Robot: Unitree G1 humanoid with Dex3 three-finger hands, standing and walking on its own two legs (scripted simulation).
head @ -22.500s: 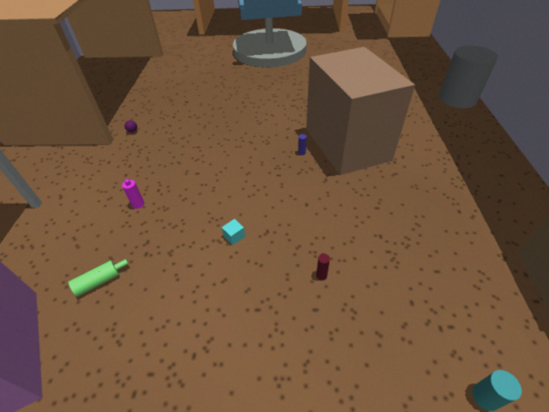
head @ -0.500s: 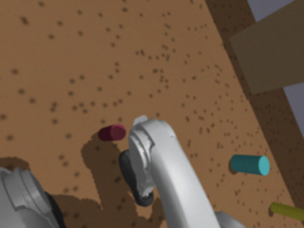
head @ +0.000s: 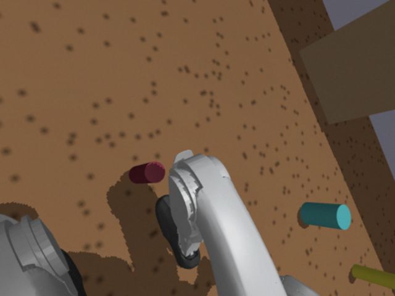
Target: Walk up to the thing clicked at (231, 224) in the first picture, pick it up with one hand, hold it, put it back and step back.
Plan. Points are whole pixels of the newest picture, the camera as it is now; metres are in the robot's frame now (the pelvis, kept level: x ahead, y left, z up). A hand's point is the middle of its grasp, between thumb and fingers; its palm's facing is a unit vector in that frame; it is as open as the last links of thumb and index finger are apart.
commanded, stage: settle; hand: left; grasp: from above
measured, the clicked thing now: out of the picture +0.40 +0.40 -0.28
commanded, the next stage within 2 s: lift in 0.84 s
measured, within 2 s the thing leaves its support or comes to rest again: leaves its support in 0.32 s
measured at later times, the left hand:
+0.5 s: hand out of the picture +0.40 +0.41 -0.22, palm faces -0.05 -0.43 -0.90, open 9.9 cm
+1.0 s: hand out of the picture +0.40 +0.40 -0.14, palm faces -0.10 -0.41 -0.91, open 9.9 cm
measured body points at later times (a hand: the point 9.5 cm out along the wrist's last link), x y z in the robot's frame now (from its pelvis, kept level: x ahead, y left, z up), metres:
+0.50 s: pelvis +0.00 +0.00 +0.01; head +0.27 +0.13 +0.34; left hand +0.40 +0.43 -0.16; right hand +0.04 -0.25 -0.05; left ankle +0.07 +0.13 -0.28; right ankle +0.12 -0.13 -0.28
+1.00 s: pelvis +0.01 -0.02 +0.01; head +0.25 +0.07 +0.38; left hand +0.40 +0.42 -0.09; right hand +0.06 -0.27 -0.08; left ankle +0.07 +0.13 -0.28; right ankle +0.12 -0.13 -0.28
